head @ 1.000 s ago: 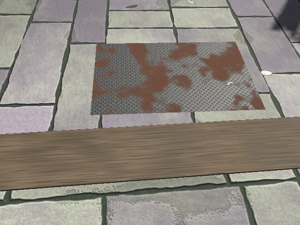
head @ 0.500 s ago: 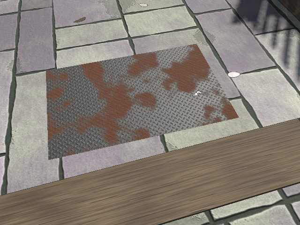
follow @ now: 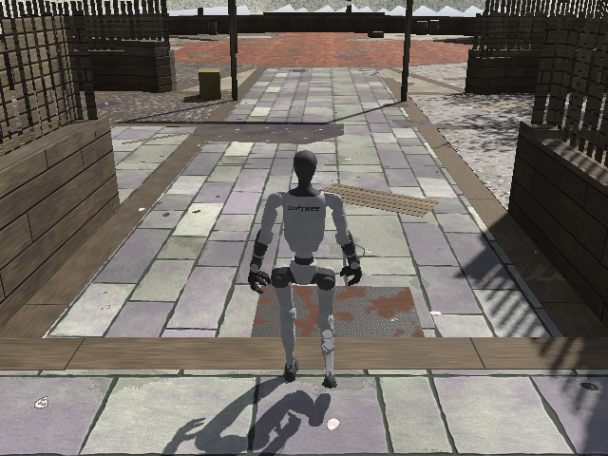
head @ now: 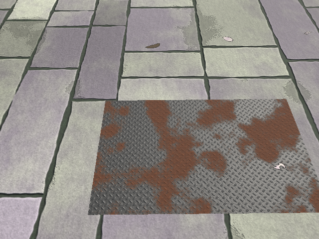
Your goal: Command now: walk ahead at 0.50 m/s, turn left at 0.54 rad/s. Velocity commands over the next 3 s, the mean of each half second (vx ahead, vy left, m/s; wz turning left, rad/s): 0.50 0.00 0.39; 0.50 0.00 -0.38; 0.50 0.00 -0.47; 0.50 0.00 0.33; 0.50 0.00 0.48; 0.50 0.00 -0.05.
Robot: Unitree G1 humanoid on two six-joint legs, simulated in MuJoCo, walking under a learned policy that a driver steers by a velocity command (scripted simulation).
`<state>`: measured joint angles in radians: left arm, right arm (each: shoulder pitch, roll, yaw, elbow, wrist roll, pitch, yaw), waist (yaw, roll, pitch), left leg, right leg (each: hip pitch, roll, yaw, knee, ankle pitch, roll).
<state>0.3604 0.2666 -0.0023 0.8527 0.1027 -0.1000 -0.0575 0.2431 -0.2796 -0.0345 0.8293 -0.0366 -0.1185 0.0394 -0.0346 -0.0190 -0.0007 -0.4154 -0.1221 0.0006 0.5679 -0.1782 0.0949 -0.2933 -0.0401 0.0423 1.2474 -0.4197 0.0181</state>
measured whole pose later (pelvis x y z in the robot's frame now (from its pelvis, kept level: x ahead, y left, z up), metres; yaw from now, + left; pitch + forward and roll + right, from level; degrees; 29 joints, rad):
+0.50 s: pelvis +0.29 -0.03 +0.02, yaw +12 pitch +3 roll -1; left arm 0.40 0.23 -0.02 0.86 0.06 -0.10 0.00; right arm 0.21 -0.27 -0.01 0.74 -0.10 -0.08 0.04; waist 0.07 0.03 -0.06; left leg -0.64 0.03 -0.07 1.14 -0.32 -0.05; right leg -0.25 0.06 -0.04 0.42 -0.22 -0.08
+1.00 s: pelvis +0.58 +0.09 -0.15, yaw -3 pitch +1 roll +0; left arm 0.48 0.21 0.04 0.90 -0.06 -0.04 0.07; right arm 0.27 -0.21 -0.04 0.91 0.02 -0.07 0.03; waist 0.08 -0.04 -0.05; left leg -0.33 0.02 0.06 0.60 -0.29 0.01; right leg -0.67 -0.01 0.07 1.92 -0.45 0.01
